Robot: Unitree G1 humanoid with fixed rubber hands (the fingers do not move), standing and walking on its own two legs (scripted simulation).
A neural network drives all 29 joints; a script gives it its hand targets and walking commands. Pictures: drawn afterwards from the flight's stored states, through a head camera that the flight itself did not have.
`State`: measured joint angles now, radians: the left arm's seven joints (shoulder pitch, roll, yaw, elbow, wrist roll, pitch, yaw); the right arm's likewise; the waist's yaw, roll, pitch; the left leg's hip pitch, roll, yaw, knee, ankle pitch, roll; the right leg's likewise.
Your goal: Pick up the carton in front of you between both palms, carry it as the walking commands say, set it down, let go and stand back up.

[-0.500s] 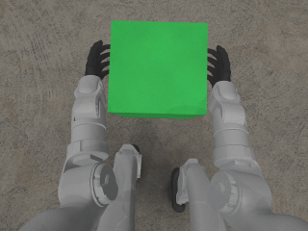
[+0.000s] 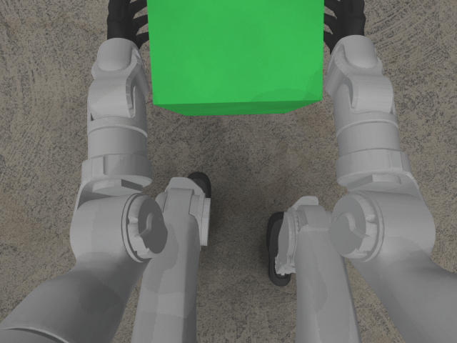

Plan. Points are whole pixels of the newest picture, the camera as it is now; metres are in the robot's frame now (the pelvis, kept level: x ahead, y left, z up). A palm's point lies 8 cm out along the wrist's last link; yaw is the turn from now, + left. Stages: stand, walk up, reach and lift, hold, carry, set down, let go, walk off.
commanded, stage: set down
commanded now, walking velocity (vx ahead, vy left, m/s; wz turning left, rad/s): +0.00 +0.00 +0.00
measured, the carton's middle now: (234, 47) +0.53 +0.09 -0.19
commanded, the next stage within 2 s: none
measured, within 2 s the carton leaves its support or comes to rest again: rests again in 0.92 s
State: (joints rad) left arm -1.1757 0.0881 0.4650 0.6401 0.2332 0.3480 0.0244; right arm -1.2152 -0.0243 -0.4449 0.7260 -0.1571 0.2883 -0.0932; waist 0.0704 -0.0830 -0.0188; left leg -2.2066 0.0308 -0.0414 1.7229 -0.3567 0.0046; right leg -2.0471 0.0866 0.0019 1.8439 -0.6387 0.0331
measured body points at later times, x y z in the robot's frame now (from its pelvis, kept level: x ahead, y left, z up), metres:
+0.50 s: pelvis +0.00 -0.01 -0.08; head +0.38 +0.04 +0.15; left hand +0.54 +0.27 -0.25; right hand +0.59 -0.04 -0.26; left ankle +0.14 +0.13 -0.44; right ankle +0.07 -0.12 -0.44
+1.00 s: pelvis -0.02 -0.01 -0.10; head +0.37 +0.03 +0.13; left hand +0.53 +0.26 -0.27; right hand +0.57 -0.04 -0.28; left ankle +0.14 +0.13 -0.44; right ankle +0.07 -0.12 -0.44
